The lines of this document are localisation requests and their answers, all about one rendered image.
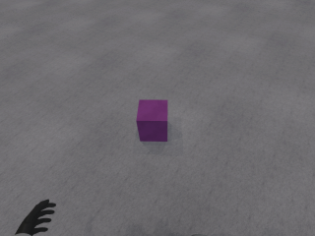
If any carton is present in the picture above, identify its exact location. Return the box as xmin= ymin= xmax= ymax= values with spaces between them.
xmin=136 ymin=99 xmax=168 ymax=142

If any robot left hand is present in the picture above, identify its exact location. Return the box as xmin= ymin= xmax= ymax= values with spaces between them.
xmin=15 ymin=200 xmax=56 ymax=236

